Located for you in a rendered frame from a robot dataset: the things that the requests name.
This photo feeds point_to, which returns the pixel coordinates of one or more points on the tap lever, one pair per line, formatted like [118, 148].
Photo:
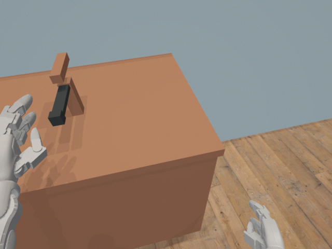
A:
[57, 115]

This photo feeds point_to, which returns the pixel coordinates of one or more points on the robot left forearm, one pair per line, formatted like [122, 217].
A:
[10, 213]

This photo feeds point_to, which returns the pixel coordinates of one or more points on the counter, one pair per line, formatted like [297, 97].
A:
[132, 165]

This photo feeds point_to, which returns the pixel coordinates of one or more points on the right robot hand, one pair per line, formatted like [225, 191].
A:
[268, 233]

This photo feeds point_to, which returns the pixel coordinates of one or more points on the left robot hand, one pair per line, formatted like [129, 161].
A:
[13, 133]

